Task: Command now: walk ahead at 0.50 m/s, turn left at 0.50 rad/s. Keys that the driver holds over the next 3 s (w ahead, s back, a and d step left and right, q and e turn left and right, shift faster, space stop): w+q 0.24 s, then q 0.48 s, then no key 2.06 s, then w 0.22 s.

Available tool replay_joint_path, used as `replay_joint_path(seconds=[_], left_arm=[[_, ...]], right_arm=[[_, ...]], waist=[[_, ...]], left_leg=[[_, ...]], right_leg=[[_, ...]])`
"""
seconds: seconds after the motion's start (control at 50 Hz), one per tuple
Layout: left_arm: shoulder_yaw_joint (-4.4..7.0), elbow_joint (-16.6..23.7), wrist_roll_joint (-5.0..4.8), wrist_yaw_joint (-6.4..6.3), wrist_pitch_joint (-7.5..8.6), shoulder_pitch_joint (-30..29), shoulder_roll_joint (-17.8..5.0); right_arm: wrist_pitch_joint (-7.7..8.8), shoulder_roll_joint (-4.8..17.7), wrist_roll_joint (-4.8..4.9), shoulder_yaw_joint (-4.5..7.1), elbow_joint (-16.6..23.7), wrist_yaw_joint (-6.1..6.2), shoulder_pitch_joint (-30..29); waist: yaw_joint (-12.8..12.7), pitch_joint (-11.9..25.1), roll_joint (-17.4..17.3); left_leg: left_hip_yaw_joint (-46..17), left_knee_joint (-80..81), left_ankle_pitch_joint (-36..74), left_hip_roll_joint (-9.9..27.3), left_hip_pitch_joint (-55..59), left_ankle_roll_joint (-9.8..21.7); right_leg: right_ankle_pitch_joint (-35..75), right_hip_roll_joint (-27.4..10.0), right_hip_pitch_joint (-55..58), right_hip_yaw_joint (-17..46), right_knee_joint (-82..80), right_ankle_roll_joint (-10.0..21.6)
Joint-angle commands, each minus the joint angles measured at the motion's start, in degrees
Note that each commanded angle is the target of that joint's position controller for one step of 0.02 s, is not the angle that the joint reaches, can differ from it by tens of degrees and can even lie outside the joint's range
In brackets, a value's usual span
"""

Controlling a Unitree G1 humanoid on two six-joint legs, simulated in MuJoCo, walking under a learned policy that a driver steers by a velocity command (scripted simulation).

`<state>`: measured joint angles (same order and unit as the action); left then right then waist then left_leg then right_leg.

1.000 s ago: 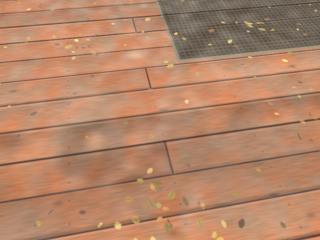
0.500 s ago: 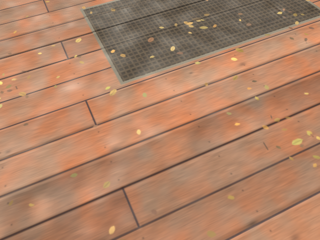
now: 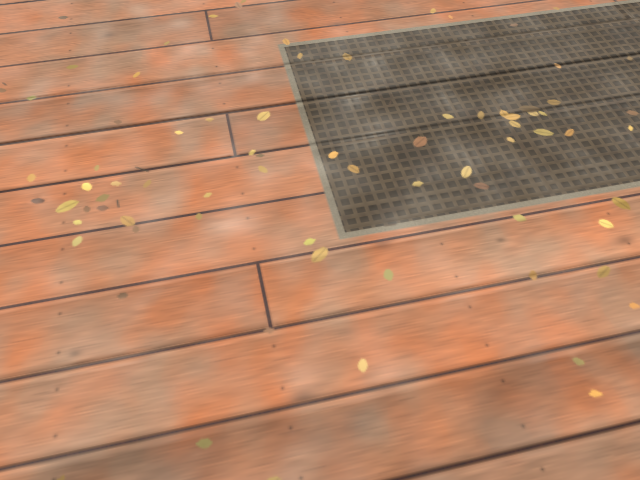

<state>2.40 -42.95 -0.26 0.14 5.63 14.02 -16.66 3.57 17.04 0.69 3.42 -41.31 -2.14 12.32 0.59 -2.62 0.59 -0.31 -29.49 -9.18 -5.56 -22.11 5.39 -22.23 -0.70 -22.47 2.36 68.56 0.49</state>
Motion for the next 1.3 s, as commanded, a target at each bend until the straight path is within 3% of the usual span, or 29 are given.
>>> replay_joint_path(seconds=[0.02, 0.08, 0.16, 0.24, 0.3, 0.32, 0.34, 0.36, 0.38, 0.4, 0.42, 0.48, 0.58, 0.76, 0.78, 0.8, 0.82, 0.84, 0.88, 0.9, 0.96, 1.02, 1.08, 1.12, 1.14, 1.16, 1.18, 1.2, 1.3], left_arm=[[2.05, 6.1, 1.06, -0.18, 1.18, -1.6, -7.2], [1.38, 6.5, 1.38, -0.55, -0.12, -2.7, -5.1], [0.42, 8.2, 1.01, -0.26, 0.19, -11.1, -3.0], [1.1, 9.3, -0.06, 0.55, 1.07, -15.2, -4.9], [2.42, 8.4, 0.63, 0.66, 1.9, -11.1, -7.0], [2.94, 7.6, 1.29, 0.37, 2.24, -7.1, -7.9], [3.72, 7.4, 2.42, -0.14, 2.31, -0.4, -11.3], [4.16, 6.6, 2.91, -0.27, 1.09, 2.9, -13.8], [3.99, 6.3, 0.83, 0.02, 0.04, 3.5, -11.2], [2.94, 7.7, 0.79, -0.43, -0.64, 1.1, -7.2], [2.25, 7.8, 1.12, -0.7, -1.44, -2.1, -5.7], [2.0, 6.7, 1.72, -0.88, -2.29, -6.8, -5.5], [3.27, 4.8, 0.99, -1.47, -3.0, -8.4, -8.2], [4.16, 1.6, -1.73, -0.63, -4.78, -8.2, -10.9], [3.66, 0.3, -1.59, -0.42, -4.81, -5.5, -9.1], [2.51, 0.4, 0.52, -0.09, -4.7, -3.8, -5.8], [1.45, 3.0, 1.9, -0.16, -4.67, -4.8, -4.1], [2.64, 2.5, 1.18, -0.4, -5.01, -8.5, -7.8], [2.89, 1.1, -0.35, -0.86, -5.76, -7.5, -7.3], [3.05, 0.7, 0.17, -1.27, -6.12, -7.3, -7.8], [2.61, -0.6, 0.02, -1.3, -6.57, -4.8, -6.1], [1.53, -0.6, 0.13, -1.17, -6.74, -6.6, -4.2], [1.5, -1.0, -0.07, -0.89, -6.83, -6.3, -4.9], [1.13, -2.1, 0.64, -0.46, -6.48, -4.0, -4.0], [1.13, -2.3, 1.61, -0.43, -6.25, -3.6, -5.3], [1.85, -2.0, 1.77, -0.69, -6.2, -4.1, -9.4], [1.72, -2.8, 1.13, -0.51, -6.08, -6.8, -8.3], [1.02, -2.1, 1.22, -0.18, -5.69, -8.5, -5.3], [0.29, -4.9, 1.0, -0.62, -3.88, -6.0, -4.5]], right_arm=[[0.46, 6.7, -0.6, 1.66, 4.5, 0.9, 1.3], [0.5, 8.4, -0.19, 2.21, 4.3, 1.84, 1.9], [-0.3, 9.4, 0.52, 2.63, 3.3, 2.85, 4.5], [-1.22, 9.1, 0.98, 2.7, 2.0, 3.13, 7.9], [-2.31, 8.5, 0.56, 2.86, 2.6, 3.61, 6.4], [-2.4, 7.0, 0.51, 2.44, 3.5, 3.64, 5.2], [-2.21, 4.1, -0.38, 1.4, 5.4, 3.64, 4.6], [-1.87, 0.5, -0.17, 0.3, 5.2, 3.45, 16.1], [-1.96, 6.7, 0.52, 1.17, 4.5, 3.35, 17.9], [-2.73, 9.9, 0.83, 2.28, 4.9, 3.55, 11.3], [-3.65, 10.3, 0.57, 2.62, 5.9, 3.86, 6.7], [-5.9, 6.4, 0.69, 2.4, 6.9, 3.95, 6.2], [-6.35, 4.2, 0.02, 1.7, 8.7, 3.37, 3.3], [-6.98, 5.3, -0.18, 2.66, 11.5, 1.1, -1.2], [-6.68, 6.9, -0.43, 3.28, 10.8, 1.5, 0.7], [-6.41, 12.1, -0.64, 4.61, 11.0, 2.53, 3.1], [-6.04, 15.6, -2.11, 4.68, 12.4, 2.86, 2.2], [-5.03, 11.2, -2.38, 3.61, 11.7, 2.56, 3.7], [-3.79, 9.1, -1.7, 2.7, 10.6, 2.51, -0.7], [-3.78, 8.0, -0.94, 2.22, 10.6, 2.67, -3.3], [-3.88, 6.4, -1.57, 1.38, 10.1, 3.09, -6.3], [-4.01, 6.3, -1.54, 1.38, 8.6, 3.11, -6.0], [-4.21, 6.0, -1.51, 1.06, 6.8, 2.86, -5.9], [-4.15, 4.2, -0.8, 0.25, 5.4, 2.6, -6.6], [-3.76, 2.8, -1.16, -0.24, 4.3, 2.48, -4.4], [-3.34, 2.8, -2.12, -0.24, 4.0, 2.14, -2.0], [-3.33, 1.6, -2.47, -0.38, 3.5, 2.23, -1.2], [-3.58, 3.7, -2.53, -0.03, 3.0, 2.52, -4.6], [-4.55, 3.0, -1.86, 0.44, 1.1, 3.5, -4.8]], waist=[[-0.8, 5.6, -2.8], [-1.2, 3.8, -3.0], [2.3, 3.0, -4.6], [3.7, 3.3, -5.7], [0.5, 4.4, -7.9], [-1.8, 7.2, -7.4], [-4.4, 15.2, -2.1], [-0.3, 23.6, 14.9], [-1.0, 24.8, 14.5], [-3.1, 17.7, 8.5], [-3.0, 13.0, 4.6], [0.3, 5.8, 7.1], [0.1, 9.1, 6.5], [0.1, 6.6, 5.8], [0.4, 7.2, 3.1], [-0.1, 9.8, -8.5], [-0.1, 11.2, -19.6], [3.5, 13.3, -11.1], [0.7, 10.9, -7.5], [0.0, 9.8, -7.5], [-2.2, 10.1, -8.4], [-0.5, 9.5, -8.7], [-0.1, 8.6, -9.1], [-2.4, 7.3, -7.3], [-1.7, 7.4, -4.8], [1.4, 6.7, 2.4], [3.0, 6.1, 8.3], [0.9, 3.7, 6.3], [-0.4, 2.7, 3.0]], left_leg=[[-23.5, 15.7, 8.4, 15.6, 14.7, 12.1], [-17.9, 16.8, 14.8, 13.7, 8.3, 11.9], [-14.1, 15.6, 8.8, 9.5, 4.7, 7.9], [-19.8, 11.4, 3.2, 11.4, 9.5, 6.5], [-23.2, 2.1, 12.2, 10.5, 13.7, 3.4], [-21.5, -4.1, 14.9, 7.6, 12.5, 1.0], [-17.5, -18.2, 6.0, 4.3, 6.0, -1.8], [-11.1, -35.8, -31.9, -3.6, -11.1, -5.9], [-10.7, -44.7, -30.3, 1.5, -17.1, -7.2], [-9.6, -47.6, -25.4, 3.5, -19.4, -8.4], [-7.3, -46.7, -21.8, 5.1, -19.1, -9.2], [-3.9, -39.5, -17.6, 7.7, -12.1, -9.8], [-2.0, -26.6, -9.0, 9.5, -8.3, -9.9], [3.2, -0.2, -1.9, 6.6, 4.7, -4.0], [1.7, 5.3, 5.2, 6.0, 11.1, -2.3], [-11.0, 7.6, 25.2, 15.8, 21.3, 1.2], [-27.2, 7.6, 33.9, 28.5, 25.1, 13.2], [-24.7, 7.9, 33.2, 27.6, 22.6, 15.3], [-16.0, 7.7, 27.0, 21.5, 19.4, 9.8], [-14.4, 8.0, 25.8, 20.4, 17.6, 8.3], [-10.1, 8.3, 27.2, 17.6, 12.7, 7.8], [-10.3, 8.1, 22.6, 17.4, 12.3, 7.9], [-12.7, 8.2, 15.7, 17.9, 11.2, 8.0], [-11.9, 7.3, 7.2, 15.6, 7.9, 4.8], [-11.2, 6.7, 1.2, 13.3, 5.7, 1.6], [-7.7, 3.9, -5.2, 9.1, 4.1, -1.2], [-3.9, 4.8, -6.8, 6.3, 8.6, -3.7], [-3.9, 4.1, -4.8, 6.4, 11.3, -4.6], [-4.9, 4.4, 0.6, 7.3, 11.8, -3.5]], right_leg=[[3.1, -4.6, -13.6, 3.4, -4.8, -0.9], [7.6, -4.1, -12.4, 1.2, -13.7, -3.8], [24.1, -0.8, -6.8, 0.3, -31.1, -5.2], [25.1, 1.0, -4.2, 2.2, -38.9, -4.4], [21.6, 2.2, 0.9, 1.9, -43.6, -1.4], [26.6, 0.4, 8.2, 1.8, -46.0, 0.4], [38.3, -9.4, 22.5, 9.5, -42.7, 4.4], [50.6, -25.0, 41.2, 29.3, -40.2, 15.6], [39.0, -27.2, 40.2, 37.1, -42.5, 16.9], [34.7, -23.2, 34.3, 28.4, -44.0, 14.4], [35.5, -20.1, 27.3, 20.6, -45.0, 12.3], [36.9, -13.9, 11.8, 8.1, -49.8, 11.0], [39.5, -16.4, 13.1, 1.6, -52.2, 13.3], [26.2, -16.5, 14.1, -4.5, -45.2, 8.0], [23.1, -14.0, 11.4, -6.7, -40.2, 4.9], [10.4, -8.6, 2.5, -11.7, -27.0, -0.1], [-15.6, -1.2, -11.7, -10.3, -13.7, -4.3], [-16.6, -2.0, -12.4, -2.7, -4.9, -4.8], [-10.3, -3.4, -12.3, -0.6, -4.2, -4.1], [-7.2, -3.8, -11.6, -0.2, -6.0, -4.6], [-1.8, -2.5, -4.0, -1.4, -11.3, -5.7], [-0.5, -2.5, 0.9, -1.7, -22.5, -5.5], [2.3, -2.0, 5.4, -2.2, -31.0, -4.7], [13.6, -1.4, 12.6, -3.0, -44.5, -2.9], [20.4, -4.0, 16.7, 0.4, -46.5, -1.5], [26.6, -8.6, 17.0, 4.3, -45.2, 0.8], [13.8, -8.9, 9.4, 4.8, -46.3, 3.6], [6.3, -7.0, 5.2, 4.3, -48.0, 3.0], [8.1, -4.5, 6.5, 1.6, -47.1, 0.1]])
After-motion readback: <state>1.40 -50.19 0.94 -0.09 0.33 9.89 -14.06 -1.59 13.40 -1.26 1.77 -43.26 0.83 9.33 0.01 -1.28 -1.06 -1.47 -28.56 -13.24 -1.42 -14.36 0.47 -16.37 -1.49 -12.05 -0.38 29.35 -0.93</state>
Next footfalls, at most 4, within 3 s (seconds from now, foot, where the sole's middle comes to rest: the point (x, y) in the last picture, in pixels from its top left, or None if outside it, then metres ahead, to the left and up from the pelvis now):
0.34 right None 0.39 -0.12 -0.77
0.78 left None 0.31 0.14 -0.77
1.14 right None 0.42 -0.09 -0.77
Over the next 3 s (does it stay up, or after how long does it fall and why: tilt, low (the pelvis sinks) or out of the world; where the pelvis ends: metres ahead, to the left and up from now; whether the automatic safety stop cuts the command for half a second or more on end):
stays up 0.36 0.02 0.01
